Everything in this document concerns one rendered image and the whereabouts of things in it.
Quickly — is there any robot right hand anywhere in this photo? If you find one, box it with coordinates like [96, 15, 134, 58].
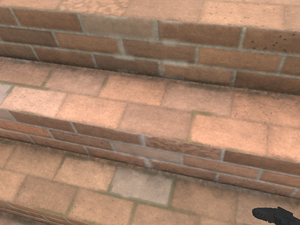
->
[252, 206, 300, 225]

